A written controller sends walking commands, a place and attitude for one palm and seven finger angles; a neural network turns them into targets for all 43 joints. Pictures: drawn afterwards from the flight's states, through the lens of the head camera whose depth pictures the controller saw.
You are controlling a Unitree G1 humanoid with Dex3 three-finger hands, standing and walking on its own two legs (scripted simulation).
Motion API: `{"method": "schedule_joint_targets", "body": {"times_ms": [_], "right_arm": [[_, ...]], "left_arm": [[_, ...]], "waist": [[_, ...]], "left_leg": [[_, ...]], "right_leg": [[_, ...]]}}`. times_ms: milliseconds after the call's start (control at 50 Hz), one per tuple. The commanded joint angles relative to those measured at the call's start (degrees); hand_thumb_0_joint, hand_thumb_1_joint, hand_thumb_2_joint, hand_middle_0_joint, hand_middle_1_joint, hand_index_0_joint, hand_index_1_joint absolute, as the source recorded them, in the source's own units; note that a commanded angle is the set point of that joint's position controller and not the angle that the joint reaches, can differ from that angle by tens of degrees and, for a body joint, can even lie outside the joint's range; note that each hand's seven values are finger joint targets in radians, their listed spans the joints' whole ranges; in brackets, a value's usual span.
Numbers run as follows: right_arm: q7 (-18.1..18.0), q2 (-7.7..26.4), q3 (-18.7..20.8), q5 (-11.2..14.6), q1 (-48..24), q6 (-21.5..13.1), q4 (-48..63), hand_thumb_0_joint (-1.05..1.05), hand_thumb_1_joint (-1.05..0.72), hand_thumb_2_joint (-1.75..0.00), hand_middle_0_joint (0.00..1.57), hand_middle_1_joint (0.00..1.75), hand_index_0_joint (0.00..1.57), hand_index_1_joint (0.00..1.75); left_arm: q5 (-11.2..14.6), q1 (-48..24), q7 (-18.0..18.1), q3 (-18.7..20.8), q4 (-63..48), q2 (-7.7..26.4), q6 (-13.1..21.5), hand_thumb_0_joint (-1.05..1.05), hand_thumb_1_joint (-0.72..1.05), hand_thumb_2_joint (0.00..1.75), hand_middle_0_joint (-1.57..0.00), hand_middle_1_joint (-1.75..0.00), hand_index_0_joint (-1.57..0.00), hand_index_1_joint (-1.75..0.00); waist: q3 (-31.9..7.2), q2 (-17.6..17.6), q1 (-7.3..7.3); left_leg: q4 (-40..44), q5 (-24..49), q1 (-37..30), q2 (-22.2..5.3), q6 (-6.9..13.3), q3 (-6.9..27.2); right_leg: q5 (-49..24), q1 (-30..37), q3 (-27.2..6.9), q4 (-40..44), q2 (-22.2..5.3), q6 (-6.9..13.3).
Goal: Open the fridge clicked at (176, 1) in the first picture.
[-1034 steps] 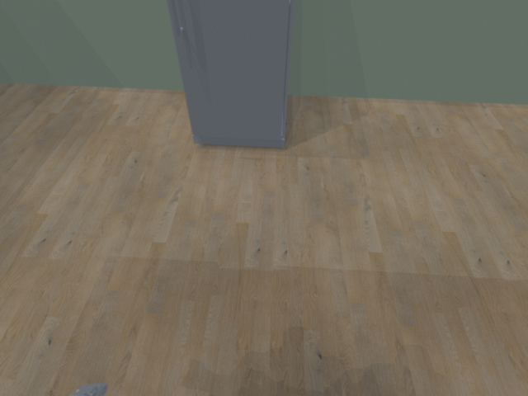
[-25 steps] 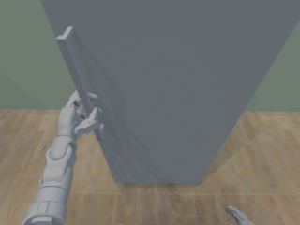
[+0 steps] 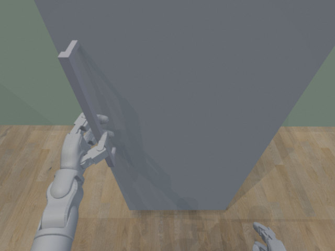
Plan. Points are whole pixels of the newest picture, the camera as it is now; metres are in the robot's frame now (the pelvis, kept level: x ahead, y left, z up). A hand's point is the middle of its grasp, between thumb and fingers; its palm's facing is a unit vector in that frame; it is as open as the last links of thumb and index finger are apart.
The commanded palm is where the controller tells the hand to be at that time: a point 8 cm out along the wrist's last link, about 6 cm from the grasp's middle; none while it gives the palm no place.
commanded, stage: pull the door a little, standing still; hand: left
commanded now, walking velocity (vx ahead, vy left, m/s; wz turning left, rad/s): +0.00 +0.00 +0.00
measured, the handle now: (97, 119) +0.39 +0.18 +0.12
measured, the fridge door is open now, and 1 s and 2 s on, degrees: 0 27 61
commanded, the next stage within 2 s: walk backward, drawing the door open in 0.26 s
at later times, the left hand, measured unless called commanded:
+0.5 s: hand (102, 188) +0.23 +0.14 +0.09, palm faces -0.03 -0.99 -0.15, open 6.2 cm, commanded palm +0.20 +0.19 +0.09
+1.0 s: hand (125, 248) +0.13 +0.08 +0.09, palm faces +0.06 -0.98 -0.20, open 5.5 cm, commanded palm +0.10 +0.12 +0.09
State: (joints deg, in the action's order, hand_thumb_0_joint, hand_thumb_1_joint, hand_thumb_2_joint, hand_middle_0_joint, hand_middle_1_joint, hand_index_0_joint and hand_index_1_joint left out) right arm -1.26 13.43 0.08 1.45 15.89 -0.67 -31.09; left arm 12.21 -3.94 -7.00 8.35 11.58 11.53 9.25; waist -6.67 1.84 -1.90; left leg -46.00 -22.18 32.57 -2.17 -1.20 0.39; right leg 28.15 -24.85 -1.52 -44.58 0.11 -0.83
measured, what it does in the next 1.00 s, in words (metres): shifts its weight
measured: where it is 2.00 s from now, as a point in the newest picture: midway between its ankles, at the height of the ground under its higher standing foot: outside the picture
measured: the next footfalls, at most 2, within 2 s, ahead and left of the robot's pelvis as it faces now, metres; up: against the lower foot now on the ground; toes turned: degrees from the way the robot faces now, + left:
left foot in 1.38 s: -0.12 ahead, +0.01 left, +0.00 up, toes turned +19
right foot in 1.58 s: -0.04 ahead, -0.36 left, +0.00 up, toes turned +32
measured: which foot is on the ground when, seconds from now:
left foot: down 0.00-1.00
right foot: down 0.00-1.00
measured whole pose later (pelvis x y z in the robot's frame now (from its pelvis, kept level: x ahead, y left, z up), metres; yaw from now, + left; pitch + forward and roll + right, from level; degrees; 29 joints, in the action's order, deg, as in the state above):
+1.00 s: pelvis -0.08 -0.05 +0.03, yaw +3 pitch -1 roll +0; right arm -4.3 12.5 -0.4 -1.1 12.3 3.9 -30.8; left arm 2.0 23.5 4.6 -4.8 -9.3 9.5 3.2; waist -1.5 4.2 -3.3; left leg -22.3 -4.6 18.6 -3.1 -3.2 5.9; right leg 15.6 -13.2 6.1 -28.8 1.5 2.6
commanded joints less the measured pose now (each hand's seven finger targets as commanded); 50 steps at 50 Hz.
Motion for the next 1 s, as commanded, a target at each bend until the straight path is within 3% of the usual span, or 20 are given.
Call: {"method": "schedule_joint_targets", "body": {"times_ms": [0, 140, 200, 320, 340, 360, 380, 420, 440, 460, 480, 500, 540, 580, 640, 700, 740, 800, 920, 980], "right_arm": [[-0.65, 6.73, 2.58, 0.07, -2.51, -2.75, 8.18, 0.00, -0.90, -0.90, 0.20, 0.30, 0.20, 0.30], [0.02, 5.89, 2.04, 0.28, -4.36, -2.76, 11.19, 0.00, -0.90, -0.90, 0.20, 0.30, 0.20, 0.30], [0.20, 5.76, 1.93, 0.20, -4.61, -2.84, 12.63, 0.00, -0.90, -0.90, 0.20, 0.30, 0.20, 0.30], [0.62, 4.86, 1.82, 0.11, -5.56, -3.67, 15.31, 0.00, -0.90, -0.90, 0.20, 0.30, 0.20, 0.30], [0.37, 5.23, 1.89, -0.09, -5.05, -3.82, 15.04, 0.00, -0.90, -0.90, 0.20, 0.30, 0.20, 0.30], [-2.15, 5.32, 0.92, 0.06, -3.48, -2.27, 12.30, 0.00, -0.90, -0.90, 0.20, 0.30, 0.20, 0.30], [-3.49, 4.44, 0.84, -0.70, -3.92, -1.90, 10.82, 0.00, -0.90, -0.90, 0.20, 0.30, 0.20, 0.30], [-4.44, 4.69, 0.05, -1.27, -4.36, -0.78, 10.71, 0.00, -0.90, -0.90, 0.20, 0.30, 0.20, 0.30], [-4.21, 5.35, 0.18, -1.34, -3.65, -0.16, 10.70, 0.00, -0.90, -0.90, 0.20, 0.30, 0.20, 0.30], [-3.82, 5.75, 0.37, -1.51, -3.94, 0.23, 10.71, 0.00, -0.90, -0.90, 0.20, 0.30, 0.20, 0.30], [-3.55, 5.92, 0.30, -2.14, -6.37, 0.23, 11.17, 0.00, -0.90, -0.90, 0.20, 0.30, 0.20, 0.30], [-3.11, 5.80, 0.57, -2.34, -6.54, 0.13, 10.99, 0.00, -0.90, -0.90, 0.20, 0.30, 0.20, 0.30], [-2.77, 5.06, 0.03, -2.67, -7.03, 0.30, 10.79, 0.00, -0.90, -0.90, 0.20, 0.30, 0.20, 0.30], [-3.03, 4.95, -0.26, -2.60, -7.68, 0.81, 11.02, 0.00, -0.90, -0.90, 0.20, 0.30, 0.20, 0.30], [-2.99, 4.25, -0.62, -2.41, -8.79, 2.59, 12.31, 0.00, -0.90, -0.90, 0.20, 0.30, 0.20, 0.30], [-2.95, 3.52, -0.69, -2.36, -9.35, 3.96, 12.43, 0.00, -0.90, -0.90, 0.20, 0.30, 0.20, 0.30], [-3.15, 2.97, -0.46, -2.06, -9.72, 4.14, 12.39, 0.00, -0.90, -0.90, 0.20, 0.30, 0.20, 0.30], [-3.32, 3.36, -0.08, -2.01, -10.04, 3.69, 11.59, 0.00, -0.90, -0.90, 0.20, 0.30, 0.20, 0.30], [-3.53, 2.78, 0.73, -2.45, -11.70, 1.51, 9.54, 0.00, -0.90, -0.90, 0.20, 0.30, 0.20, 0.30], [-3.70, 2.77, 1.15, -2.87, -11.77, 0.10, 7.75, 0.00, -0.90, -0.90, 0.20, 0.30, 0.20, 0.30]], "left_arm": [[-0.01, -5.71, -1.62, 1.22, -14.96, 6.74, 4.06, 0.00, 0.90, 0.90, -0.45, -1.40, -0.45, -1.40], [1.71, 7.28, -3.06, 0.22, -23.00, 5.08, 3.19, 0.00, 0.90, 0.90, -0.45, -1.40, -0.45, -1.40], [2.33, 17.06, -3.11, 0.56, -26.76, 4.92, 2.84, 0.00, 0.90, 0.90, -0.45, -1.40, -0.45, -1.40], [2.33, 33.86, -2.32, -2.22, -39.70, 2.20, 3.16, 0.00, 0.90, 0.90, -0.45, -1.40, -0.45, -1.40], [1.86, 31.45, -1.66, -1.29, -40.18, 3.56, 3.53, 0.00, 0.90, 0.90, -0.45, -1.40, -0.45, -1.40], [-6.51, 10.38, 4.46, 2.80, -47.24, 14.87, 3.78, 0.00, 0.90, 0.90, -0.45, -1.40, -0.45, -1.40], [-7.01, 19.62, 7.05, -1.27, -39.51, 7.38, 2.07, 0.00, 0.90, 0.90, -0.45, -1.40, -0.45, -1.40], [-8.86, 26.00, 8.84, -5.68, -38.78, 3.98, 0.27, 0.00, 0.90, 0.90, -0.45, -1.40, -0.45, -1.40], [-9.36, 27.60, 9.35, -5.95, -39.34, 4.61, -0.30, 0.00, 0.90, 0.90, -0.45, -1.40, -0.45, -1.40], [-9.47, 29.27, 9.61, -6.34, -39.09, 4.56, -0.93, 0.00, 0.90, 0.90, -0.45, -1.40, -0.45, -1.40], [-9.32, 30.61, 9.69, -8.04, -37.98, 3.37, -1.90, 0.00, 0.90, 0.90, -0.45, -1.40, -0.45, -1.40], [-9.83, 29.23, 10.40, -7.88, -39.60, 3.83, -2.09, 0.00, 0.90, 0.90, -0.45, -1.40, -0.45, -1.40], [-10.19, 31.11, 11.22, -9.79, -36.95, 1.67, -3.01, 0.00, 0.90, 0.90, -0.45, -1.40, -0.45, -1.40], [-10.50, 30.62, 11.54, -10.42, -35.93, 1.79, -3.06, 0.00, 0.90, 0.90, -0.45, -1.40, -0.45, -1.40], [-10.80, 30.02, 11.31, -9.27, -36.12, 3.32, -2.21, 0.00, 0.90, 0.90, -0.45, -1.40, -0.45, -1.40], [-10.70, 28.72, 11.17, -7.94, -35.53, 4.68, -1.40, 0.00, 0.90, 0.90, -0.45, -1.40, -0.45, -1.40], [-10.55, 26.80, 11.06, -9.26, -34.53, 3.26, -1.35, 0.00, 0.90, 0.90, -0.45, -1.40, -0.45, -1.40], [-10.55, 23.68, 11.28, -9.97, -34.48, 3.57, -1.71, 0.00, 0.90, 0.90, -0.45, -1.40, -0.45, -1.40], [-10.75, 21.72, 11.41, -11.33, -34.24, 2.71, -1.80, 0.00, 0.90, 0.90, -0.45, -1.40, -0.45, -1.40], [-11.17, 21.36, 11.76, -12.11, -35.26, 1.94, -2.17, 0.00, 0.90, 0.90, -0.45, -1.40, -0.45, -1.40]], "waist": [[-16.62, -0.87, 1.90], [-15.42, -1.86, 3.54], [-13.76, -2.52, 4.36], [-8.80, -2.26, 4.06], [-8.14, -1.86, 3.24], [-8.47, -1.27, 1.04], [-5.44, -3.05, 0.13], [-6.06, 2.82, -0.37], [-7.96, 5.50, -0.76], [-9.10, 6.27, -0.78], [-6.31, 9.07, -0.17], [-5.20, 8.54, 0.47], [-3.08, 4.17, 0.30], [-2.57, -1.25, 0.30], [-5.24, -4.81, 0.27], [-7.72, -6.34, 0.28], [-7.15, -6.71, 0.12], [-3.46, -2.41, -0.64], [4.39, -0.58, -1.24], [4.23, 1.76, -1.37]], "left_leg": [[2.02, 31.00, -16.91, 1.90, 2.74, -1.34], [3.30, 31.71, -16.09, 1.86, 2.72, -1.85], [3.66, 32.24, -15.50, 1.75, 2.70, -2.01], [4.23, 30.85, -14.20, 1.50, 2.43, -1.92], [4.06, 29.62, -13.73, 1.65, 2.37, -1.59], [6.46, 25.63, -21.25, 1.63, 3.91, -3.07], [6.72, 25.53, -22.35, 1.80, 3.94, -2.83], [9.26, 44.19, -28.30, 0.76, 4.89, -2.12], [9.79, 55.71, -32.55, 0.48, 5.17, -1.32], [11.41, 64.89, -36.53, -1.04, 5.70, 1.37], [15.86, 68.76, -35.48, -4.46, 6.32, 5.24], [15.39, 69.87, -36.39, -6.26, 6.65, 6.93], [16.82, 61.47, -34.30, -6.13, 6.02, 6.58], [17.47, 54.39, -32.34, -4.02, 4.89, 4.93], [16.11, 51.15, -30.62, -0.22, 3.56, 0.27], [15.82, 42.83, -29.51, 1.31, 3.30, -1.14], [17.81, 35.73, -28.81, 1.57, 3.18, -1.22], [22.15, 31.40, -30.10, 0.83, 2.93, 1.34], [26.69, 7.38, -23.62, 1.70, 1.56, 4.46], [28.65, 1.11, -19.41, 1.89, 1.57, 8.08]], "right_leg": [[-40.46, 3.16, 4.24, 2.78, 1.90, 0.87], [-44.26, 6.75, 4.49, 3.04, 1.42, 0.54], [-45.37, 8.19, 4.81, 3.21, 1.34, 0.43], [-44.13, 6.85, 5.91, 3.02, 1.12, 0.11], [-42.25, 5.59, 6.02, 2.86, 1.21, 0.20], [-41.20, 6.50, 0.32, 10.56, -2.49, -0.50], [-41.54, 5.45, 1.66, 13.27, -3.71, -0.61], [-51.15, 6.75, 4.91, 9.92, -2.47, -1.63], [-53.21, 6.25, 6.20, 6.12, -0.86, -2.52], [-42.06, 3.82, 6.76, 2.93, 1.04, -2.69], [-20.71, 0.89, 5.75, 1.86, 1.36, -1.89], [-12.78, 0.44, 5.33, 3.92, 1.65, -1.02], [-13.13, 2.42, 5.40, 10.77, 1.19, -0.77], [-22.89, 5.89, 5.89, 16.77, 1.05, -1.18], [-45.47, 11.19, 6.60, 18.55, -0.42, -1.71], [-52.46, 13.41, 6.51, 19.23, -1.93, -2.11], [-45.66, 11.92, 6.74, 20.50, -1.65, -2.61], [-28.16, 6.01, 6.99, 22.26, 0.35, -2.74], [-3.49, 0.05, 5.92, 26.44, 1.52, -1.89], [1.39, 1.28, 5.84, 24.00, 2.97, -1.14]]}}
